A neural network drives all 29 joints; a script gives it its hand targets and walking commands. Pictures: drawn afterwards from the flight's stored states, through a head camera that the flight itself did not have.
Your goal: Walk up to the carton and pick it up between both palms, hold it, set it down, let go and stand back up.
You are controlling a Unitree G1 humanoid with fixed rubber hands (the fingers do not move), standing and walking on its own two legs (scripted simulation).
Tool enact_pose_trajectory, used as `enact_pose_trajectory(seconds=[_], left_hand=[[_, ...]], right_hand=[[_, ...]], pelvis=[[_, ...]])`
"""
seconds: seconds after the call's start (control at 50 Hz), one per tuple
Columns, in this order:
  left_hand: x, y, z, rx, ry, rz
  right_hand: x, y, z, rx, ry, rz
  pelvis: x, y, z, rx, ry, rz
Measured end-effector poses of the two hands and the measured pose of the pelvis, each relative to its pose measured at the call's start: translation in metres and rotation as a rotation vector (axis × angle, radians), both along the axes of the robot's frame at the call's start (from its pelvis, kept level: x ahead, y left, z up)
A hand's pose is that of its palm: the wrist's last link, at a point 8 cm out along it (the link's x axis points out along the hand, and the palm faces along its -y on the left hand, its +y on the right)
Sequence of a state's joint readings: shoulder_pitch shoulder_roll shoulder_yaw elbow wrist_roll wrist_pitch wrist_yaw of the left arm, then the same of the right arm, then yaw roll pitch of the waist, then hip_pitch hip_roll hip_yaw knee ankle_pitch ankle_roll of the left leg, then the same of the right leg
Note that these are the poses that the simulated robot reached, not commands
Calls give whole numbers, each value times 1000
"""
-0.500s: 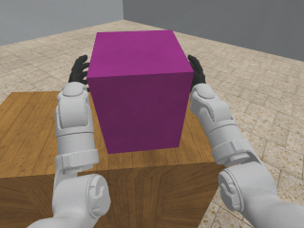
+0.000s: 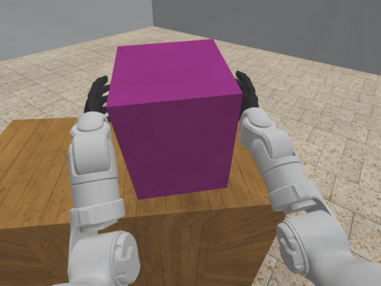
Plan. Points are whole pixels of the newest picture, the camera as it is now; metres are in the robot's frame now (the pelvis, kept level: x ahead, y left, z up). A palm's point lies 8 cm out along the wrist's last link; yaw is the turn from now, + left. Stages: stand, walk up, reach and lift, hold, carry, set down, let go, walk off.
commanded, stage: hold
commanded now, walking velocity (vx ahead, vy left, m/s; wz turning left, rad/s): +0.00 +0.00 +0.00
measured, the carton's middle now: (175, 120) +0.39 +0.01 +0.20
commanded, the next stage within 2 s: none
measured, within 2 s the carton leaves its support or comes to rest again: neither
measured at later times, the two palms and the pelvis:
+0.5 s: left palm (94, 114) +0.35 +0.16 +0.25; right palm (246, 108) +0.36 -0.13 +0.24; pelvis -0.01 +0.00 +0.00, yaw +0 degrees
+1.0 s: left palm (95, 113) +0.36 +0.16 +0.25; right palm (246, 106) +0.36 -0.14 +0.25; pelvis +0.00 +0.00 +0.00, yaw +0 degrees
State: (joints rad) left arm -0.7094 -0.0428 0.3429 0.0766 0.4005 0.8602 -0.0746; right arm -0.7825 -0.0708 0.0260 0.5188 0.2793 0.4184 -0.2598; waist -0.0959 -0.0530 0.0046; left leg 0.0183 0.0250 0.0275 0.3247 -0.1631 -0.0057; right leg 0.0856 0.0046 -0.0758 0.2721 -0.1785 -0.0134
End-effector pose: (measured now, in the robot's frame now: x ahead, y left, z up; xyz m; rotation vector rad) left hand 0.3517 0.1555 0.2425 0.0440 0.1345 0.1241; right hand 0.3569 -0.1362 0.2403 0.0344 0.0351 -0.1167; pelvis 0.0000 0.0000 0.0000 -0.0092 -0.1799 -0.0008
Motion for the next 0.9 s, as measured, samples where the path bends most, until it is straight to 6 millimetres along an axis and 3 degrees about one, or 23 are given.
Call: enact_pose_trajectory(seconds=[0.9], left_hand=[[1, 4, 4, 4, 3, -1]], right_hand=[[1, 4, 8, -4, 3, 4]], pelvis=[[-6, 0, 0, 0, 16, 5]])
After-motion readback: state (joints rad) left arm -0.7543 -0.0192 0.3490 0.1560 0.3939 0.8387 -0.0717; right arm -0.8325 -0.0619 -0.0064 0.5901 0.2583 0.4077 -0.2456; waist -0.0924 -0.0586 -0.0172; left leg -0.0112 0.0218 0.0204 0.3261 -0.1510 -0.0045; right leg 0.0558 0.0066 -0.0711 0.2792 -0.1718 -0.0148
